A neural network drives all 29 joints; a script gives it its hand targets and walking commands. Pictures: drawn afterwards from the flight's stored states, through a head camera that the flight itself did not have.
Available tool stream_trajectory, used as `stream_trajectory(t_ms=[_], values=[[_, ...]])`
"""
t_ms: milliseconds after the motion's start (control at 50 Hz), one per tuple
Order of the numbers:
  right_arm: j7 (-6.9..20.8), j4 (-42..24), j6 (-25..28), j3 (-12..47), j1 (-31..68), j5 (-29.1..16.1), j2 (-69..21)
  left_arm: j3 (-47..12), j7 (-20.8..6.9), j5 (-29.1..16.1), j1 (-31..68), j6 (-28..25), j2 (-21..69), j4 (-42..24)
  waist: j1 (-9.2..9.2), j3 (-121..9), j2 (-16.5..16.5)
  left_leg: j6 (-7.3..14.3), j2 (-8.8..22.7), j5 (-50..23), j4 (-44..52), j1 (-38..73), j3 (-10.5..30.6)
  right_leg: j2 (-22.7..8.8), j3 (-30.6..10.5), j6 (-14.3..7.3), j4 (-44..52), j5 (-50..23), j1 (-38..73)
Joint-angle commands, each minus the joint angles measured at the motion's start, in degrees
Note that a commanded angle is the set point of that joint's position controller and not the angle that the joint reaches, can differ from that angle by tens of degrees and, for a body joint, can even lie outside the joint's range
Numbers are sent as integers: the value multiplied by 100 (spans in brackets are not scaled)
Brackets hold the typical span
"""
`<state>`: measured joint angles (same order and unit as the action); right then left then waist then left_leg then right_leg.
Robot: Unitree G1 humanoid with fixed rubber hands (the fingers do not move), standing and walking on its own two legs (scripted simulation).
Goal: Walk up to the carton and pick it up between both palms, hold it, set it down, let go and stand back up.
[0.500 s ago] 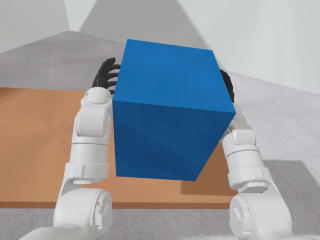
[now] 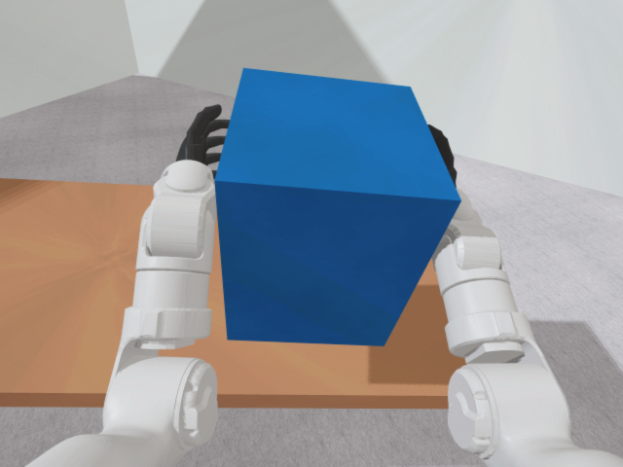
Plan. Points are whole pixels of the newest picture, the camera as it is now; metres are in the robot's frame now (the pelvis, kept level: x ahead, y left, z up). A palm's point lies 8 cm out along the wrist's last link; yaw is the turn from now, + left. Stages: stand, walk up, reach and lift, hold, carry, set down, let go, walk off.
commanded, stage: hold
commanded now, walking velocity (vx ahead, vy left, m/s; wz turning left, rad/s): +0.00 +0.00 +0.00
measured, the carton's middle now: (317, 214) +0.35 +0.02 +0.20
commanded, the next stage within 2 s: none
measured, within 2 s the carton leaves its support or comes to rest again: neither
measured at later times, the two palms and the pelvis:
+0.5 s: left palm (193, 167) +0.35 +0.16 +0.25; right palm (436, 187) +0.37 -0.13 +0.24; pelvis +0.00 +0.00 +0.00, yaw +0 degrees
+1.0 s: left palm (193, 164) +0.35 +0.16 +0.25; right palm (437, 185) +0.37 -0.13 +0.24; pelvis +0.00 +0.00 +0.00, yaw +0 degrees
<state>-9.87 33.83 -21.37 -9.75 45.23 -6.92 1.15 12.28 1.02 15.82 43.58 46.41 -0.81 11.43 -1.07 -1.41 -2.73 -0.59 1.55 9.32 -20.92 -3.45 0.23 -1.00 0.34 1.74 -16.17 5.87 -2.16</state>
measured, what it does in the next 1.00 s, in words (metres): stands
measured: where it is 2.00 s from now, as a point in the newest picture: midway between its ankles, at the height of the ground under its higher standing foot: outside the picture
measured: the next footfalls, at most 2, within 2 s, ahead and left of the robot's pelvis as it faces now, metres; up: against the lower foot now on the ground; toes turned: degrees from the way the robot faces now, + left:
none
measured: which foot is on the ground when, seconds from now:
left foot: down 0.00-1.00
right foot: down 0.00-1.00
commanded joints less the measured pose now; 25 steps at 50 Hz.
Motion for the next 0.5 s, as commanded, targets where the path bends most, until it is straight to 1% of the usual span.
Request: stream_trajectory(t_ms=[0,20,40,60,80,120,140,160,180,200,220,240,260,280,300,320,340,360,380,400,420,440,460,480], values=[[473,-1276,73,2015,5008,-766,-2810,-2206,-1011,-842,4074,-311,3761,-603,-860,-1861,599,-192,-303,-737,579,175,-152,474,295,-70,137,-265,1374],[474,-1289,79,2059,5069,-819,-2878,-2270,-1005,-886,4269,-349,3741,-741,-817,-2044,659,-195,-321,-886,514,253,-176,474,296,-70,90,-401,1412],[465,-1389,69,2076,5195,-842,-2802,-2180,-1003,-783,4139,-309,3728,-544,-779,-1869,654,-175,-337,-715,567,222,-176,459,312,-63,138,-232,1323],[460,-1395,46,2177,5098,-868,-2865,-2233,-1002,-795,4089,-297,3764,-704,-761,-1940,576,-159,-335,-911,504,259,-172,459,298,-65,108,-471,1395],[439,-1327,16,2179,5176,-823,-2906,-2195,-1006,-799,4202,-298,3704,-635,-749,-1810,547,-154,-360,-748,513,188,-171,448,275,-55,134,-369,1389],[461,-1058,-52,2073,4930,-841,-2880,-2097,-1031,-744,4206,-289,3654,-604,-783,-1724,570,-146,-331,-652,596,182,-187,448,289,-60,120,-276,1385],[478,-1184,-9,2027,5126,-840,-2895,-2232,-1010,-818,4357,-321,3736,-643,-763,-1847,666,-175,-327,-537,590,91,-173,454,265,-82,106,-168,1317],[472,-1170,-14,2077,5064,-889,-2928,-2225,-993,-869,4416,-343,3744,-760,-799,-2022,693,-188,-331,-721,574,219,-153,461,311,-50,70,-171,1340],[491,-1339,4,2117,5176,-892,-2921,-2271,-984,-883,4407,-338,3817,-787,-740,-2012,708,-206,-314,-784,578,200,-152,466,295,-62,89,-213,1325],[480,-1361,-4,2090,5235,-920,-2908,-2217,-980,-842,4319,-333,3757,-676,-728,-2057,647,-180,-310,-825,540,258,-146,465,277,-77,115,-285,1329],[487,-1429,-18,2156,5304,-909,-2984,-2187,-982,-832,4322,-324,3747,-630,-733,-2070,617,-156,-358,-686,526,152,-137,438,275,-49,127,-229,1304],[456,-1409,-13,2082,5217,-849,-2855,-2205,-979,-851,4208,-289,3772,-600,-795,-1990,646,-174,-342,-726,548,183,-133,459,310,-56,106,-270,1340],[467,-1299,-33,2099,5150,-843,-2877,-2181,-982,-798,4188,-277,3759,-649,-773,-1826,651,-182,-313,-778,562,195,-134,462,297,-60,118,-232,1262],[473,-1339,-29,2115,5097,-912,-2885,-2201,-1002,-841,4170,-276,3742,-642,-779,-1924,700,-194,-326,-816,528,233,-129,470,287,-73,131,-254,1318],[476,-1290,-40,2130,5107,-879,-2954,-2251,-1001,-875,4399,-316,3752,-779,-800,-1982,697,-201,-340,-742,547,186,-127,457,299,-75,105,-213,1331],[474,-1203,-47,2029,5209,-831,-2908,-2217,-997,-861,4402,-310,3749,-643,-788,-1851,728,-191,-360,-594,581,131,-158,418,278,-85,121,-167,1250],[471,-1224,-53,2036,5075,-856,-2973,-2161,-1001,-837,4345,-319,3752,-738,-782,-1960,661,-184,-331,-728,539,150,-145,434,260,-70,73,-322,1336],[471,-1388,-36,2139,5164,-899,-2942,-2192,-998,-850,4292,-306,3744,-729,-754,-2029,654,-159,-355,-790,508,146,-159,435,253,-65,76,-396,1392],[462,-1311,-62,2091,5180,-874,-2949,-2210,-1003,-851,4346,-308,3730,-641,-777,-1866,630,-154,-366,-567,560,87,-156,457,297,-53,87,-211,1302],[442,-1318,-82,2146,5090,-877,-2968,-2159,-1000,-840,4248,-301,3690,-708,-771,-1902,530,-138,-373,-705,548,121,-136,437,275,-35,94,-369,1365],[433,-1221,-99,2102,5018,-840,-2860,-2065,-1021,-776,4057,-261,3676,-582,-798,-1700,615,-147,-357,-687,567,92,-140,419,255,-65,128,-360,1361],[431,-1207,-105,2050,5104,-818,-2907,-2093,-1058,-795,4210,-263,3663,-537,-794,-1740,514,-132,-359,-542,580,60,-169,428,276,-48,131,-242,1342],[456,-1241,-97,2025,5223,-833,-2931,-2038,-1066,-798,4318,-270,3677,-463,-771,-1677,627,-112,-385,-405,603,-36,-179,401,228,-55,141,-127,1271],[462,-1250,-96,2076,5264,-865,-2989,-2077,-1053,-822,4376,-284,3697,-535,-724,-1817,555,-115,-354,-392,632,-40,-165,437,270,-66,97,-63,1322]])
